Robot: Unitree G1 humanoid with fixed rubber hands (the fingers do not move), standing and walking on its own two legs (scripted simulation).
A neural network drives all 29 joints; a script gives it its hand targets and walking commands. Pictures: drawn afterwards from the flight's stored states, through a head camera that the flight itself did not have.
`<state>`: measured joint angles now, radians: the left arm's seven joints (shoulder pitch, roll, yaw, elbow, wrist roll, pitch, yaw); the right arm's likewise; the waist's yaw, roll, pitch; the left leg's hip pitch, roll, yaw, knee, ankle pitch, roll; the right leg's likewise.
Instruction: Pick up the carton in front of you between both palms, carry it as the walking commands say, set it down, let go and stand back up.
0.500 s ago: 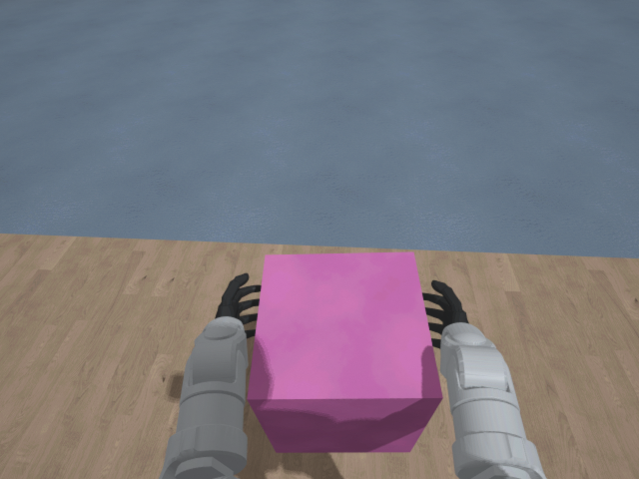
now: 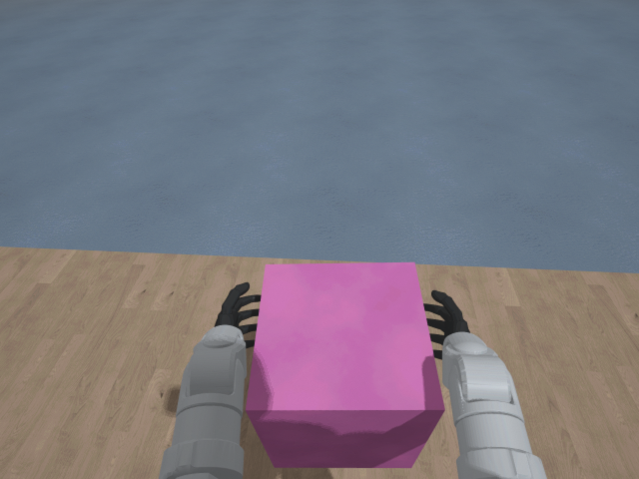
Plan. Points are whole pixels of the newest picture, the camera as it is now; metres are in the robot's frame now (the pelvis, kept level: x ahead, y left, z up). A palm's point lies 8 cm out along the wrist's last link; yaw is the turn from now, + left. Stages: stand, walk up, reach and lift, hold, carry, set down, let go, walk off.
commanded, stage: hold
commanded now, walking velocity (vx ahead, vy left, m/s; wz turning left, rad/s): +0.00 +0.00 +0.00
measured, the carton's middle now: (341, 369) +0.29 +0.00 -0.05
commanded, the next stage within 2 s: carry in 0.94 s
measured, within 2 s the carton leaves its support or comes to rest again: neither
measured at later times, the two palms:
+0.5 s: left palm (225, 336) +0.28 +0.15 +0.06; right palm (460, 343) +0.28 -0.15 +0.05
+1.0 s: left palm (226, 331) +0.29 +0.15 +0.05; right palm (457, 338) +0.28 -0.15 +0.05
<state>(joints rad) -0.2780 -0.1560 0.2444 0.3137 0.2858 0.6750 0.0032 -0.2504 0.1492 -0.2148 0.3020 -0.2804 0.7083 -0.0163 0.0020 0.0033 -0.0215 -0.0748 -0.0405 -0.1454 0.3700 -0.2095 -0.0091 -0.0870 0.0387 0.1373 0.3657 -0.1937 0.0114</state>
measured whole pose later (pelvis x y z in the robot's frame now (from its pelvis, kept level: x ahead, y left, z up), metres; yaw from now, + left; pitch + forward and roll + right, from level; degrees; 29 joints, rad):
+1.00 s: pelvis +0.00 +0.00 +0.00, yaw +1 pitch -4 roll +0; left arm -0.28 -0.16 0.23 0.24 0.29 0.75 0.00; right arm -0.26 0.15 -0.21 0.23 -0.28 0.78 -0.01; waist 0.00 0.00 -0.06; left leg -0.14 -0.03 -0.12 0.45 -0.29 -0.01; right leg -0.14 0.03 0.10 0.43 -0.26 0.01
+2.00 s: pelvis +0.47 +0.07 +0.00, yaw +1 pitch +5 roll -2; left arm -0.18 -0.14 0.10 -0.39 0.12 1.19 0.08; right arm -0.16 0.13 -0.11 -0.38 -0.10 1.21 -0.09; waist -0.03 0.01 -0.08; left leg -0.05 0.03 0.21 0.24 -0.29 0.04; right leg -0.62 -0.08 -0.14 0.67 -0.13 -0.01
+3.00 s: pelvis +0.95 +0.08 -0.02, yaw +2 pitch +6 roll +0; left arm -0.69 -0.05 0.26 -0.01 0.07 1.17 0.13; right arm -0.68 0.04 -0.25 -0.02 -0.07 1.21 -0.14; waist 0.01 0.01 0.08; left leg -0.44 0.00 0.15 0.60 -0.24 0.09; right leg -0.34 0.00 -0.05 0.64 -0.35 -0.03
